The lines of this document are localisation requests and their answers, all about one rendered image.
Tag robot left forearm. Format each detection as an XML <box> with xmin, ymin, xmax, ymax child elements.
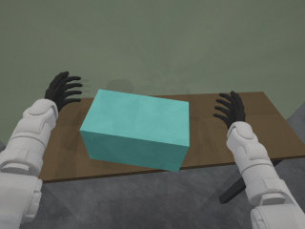
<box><xmin>0</xmin><ymin>98</ymin><xmax>58</xmax><ymax>177</ymax></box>

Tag robot right hand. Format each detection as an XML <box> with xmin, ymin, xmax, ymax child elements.
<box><xmin>213</xmin><ymin>91</ymin><xmax>246</xmax><ymax>130</ymax></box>

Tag carton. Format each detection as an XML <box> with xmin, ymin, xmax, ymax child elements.
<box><xmin>79</xmin><ymin>89</ymin><xmax>190</xmax><ymax>172</ymax></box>

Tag robot left hand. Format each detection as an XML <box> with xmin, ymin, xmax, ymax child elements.
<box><xmin>44</xmin><ymin>71</ymin><xmax>83</xmax><ymax>113</ymax></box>

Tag table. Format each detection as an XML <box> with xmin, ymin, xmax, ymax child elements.
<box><xmin>38</xmin><ymin>92</ymin><xmax>305</xmax><ymax>204</ymax></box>

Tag robot right upper arm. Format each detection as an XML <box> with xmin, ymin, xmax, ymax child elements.
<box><xmin>250</xmin><ymin>203</ymin><xmax>305</xmax><ymax>229</ymax></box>

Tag robot right forearm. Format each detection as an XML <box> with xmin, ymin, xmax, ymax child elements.
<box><xmin>226</xmin><ymin>121</ymin><xmax>305</xmax><ymax>218</ymax></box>

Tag robot left upper arm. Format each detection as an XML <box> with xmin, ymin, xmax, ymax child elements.
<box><xmin>0</xmin><ymin>172</ymin><xmax>43</xmax><ymax>229</ymax></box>

